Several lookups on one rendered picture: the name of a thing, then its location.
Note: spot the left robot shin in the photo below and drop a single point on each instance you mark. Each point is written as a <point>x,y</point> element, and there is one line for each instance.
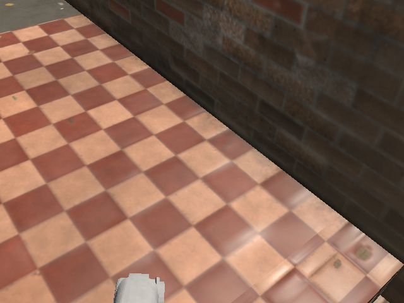
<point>117,284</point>

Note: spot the robot left thigh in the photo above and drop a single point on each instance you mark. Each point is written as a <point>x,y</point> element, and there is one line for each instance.
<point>139,288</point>

